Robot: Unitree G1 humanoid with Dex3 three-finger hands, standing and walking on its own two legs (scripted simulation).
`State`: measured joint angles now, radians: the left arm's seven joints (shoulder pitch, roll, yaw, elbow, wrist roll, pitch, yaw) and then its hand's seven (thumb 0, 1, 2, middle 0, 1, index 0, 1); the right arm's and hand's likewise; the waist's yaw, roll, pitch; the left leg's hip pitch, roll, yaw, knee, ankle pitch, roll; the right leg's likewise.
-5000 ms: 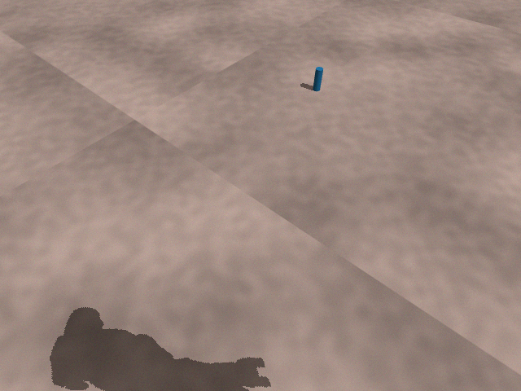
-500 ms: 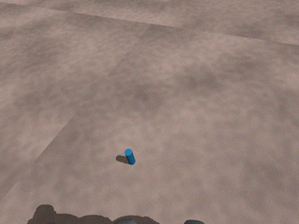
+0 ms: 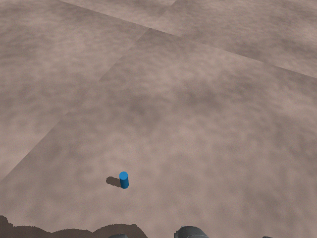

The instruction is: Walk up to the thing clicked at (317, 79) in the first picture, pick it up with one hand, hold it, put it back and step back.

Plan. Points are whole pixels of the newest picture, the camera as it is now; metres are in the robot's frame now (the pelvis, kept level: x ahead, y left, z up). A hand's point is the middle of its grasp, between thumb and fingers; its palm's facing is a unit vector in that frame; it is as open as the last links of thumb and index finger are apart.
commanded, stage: walk up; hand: left
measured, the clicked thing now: (124, 180) +0.51 +0.14 -0.69
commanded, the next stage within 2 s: stand in 1.56 s
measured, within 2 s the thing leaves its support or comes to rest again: neither
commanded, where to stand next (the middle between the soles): +0.09 -0.05 m, yaw -1 degrees
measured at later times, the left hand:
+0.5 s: hand out of the picture +0.13 +0.23 -0.14, palm faces -0.03 -0.94 -0.34, open 7.4 cm
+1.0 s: hand out of the picture +0.13 +0.23 -0.14, palm faces -0.02 -0.94 -0.33, open 7.4 cm
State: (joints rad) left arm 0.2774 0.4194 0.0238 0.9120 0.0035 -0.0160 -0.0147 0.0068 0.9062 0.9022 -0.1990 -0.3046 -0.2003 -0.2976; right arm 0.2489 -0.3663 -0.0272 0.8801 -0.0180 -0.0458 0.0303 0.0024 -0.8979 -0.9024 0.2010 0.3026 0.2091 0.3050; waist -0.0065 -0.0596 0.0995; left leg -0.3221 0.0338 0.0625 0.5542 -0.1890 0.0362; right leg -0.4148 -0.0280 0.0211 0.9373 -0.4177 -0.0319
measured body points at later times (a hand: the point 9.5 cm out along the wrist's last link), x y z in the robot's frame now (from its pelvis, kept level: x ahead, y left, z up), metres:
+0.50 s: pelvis +0.03 -0.02 +0.01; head +0.03 -0.02 +0.46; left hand +0.13 +0.28 -0.12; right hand +0.11 -0.31 -0.13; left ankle +0.07 +0.10 -0.73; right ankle +0.05 -0.14 -0.73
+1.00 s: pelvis +0.05 -0.02 +0.02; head +0.05 -0.02 +0.47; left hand +0.13 +0.28 -0.12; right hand +0.12 -0.33 -0.12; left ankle +0.07 +0.10 -0.73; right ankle +0.05 -0.14 -0.73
